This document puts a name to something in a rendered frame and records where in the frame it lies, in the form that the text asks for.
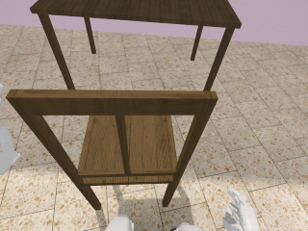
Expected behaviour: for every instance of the left robot thigh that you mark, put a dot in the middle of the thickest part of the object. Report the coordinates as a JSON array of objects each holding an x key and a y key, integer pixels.
[{"x": 120, "y": 224}]

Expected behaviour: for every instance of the robot left hand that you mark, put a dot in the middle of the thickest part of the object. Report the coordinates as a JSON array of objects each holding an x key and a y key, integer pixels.
[{"x": 8, "y": 156}]

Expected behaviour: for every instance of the chair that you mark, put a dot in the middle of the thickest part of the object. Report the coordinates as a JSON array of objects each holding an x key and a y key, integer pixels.
[{"x": 129, "y": 138}]

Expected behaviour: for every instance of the left robot shin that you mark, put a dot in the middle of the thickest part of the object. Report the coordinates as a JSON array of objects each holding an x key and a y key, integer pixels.
[{"x": 122, "y": 216}]

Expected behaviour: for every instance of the robot right hand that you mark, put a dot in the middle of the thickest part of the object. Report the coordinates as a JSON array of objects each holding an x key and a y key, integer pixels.
[{"x": 245, "y": 216}]

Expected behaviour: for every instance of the table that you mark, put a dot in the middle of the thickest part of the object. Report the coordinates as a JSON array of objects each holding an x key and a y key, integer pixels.
[{"x": 209, "y": 13}]

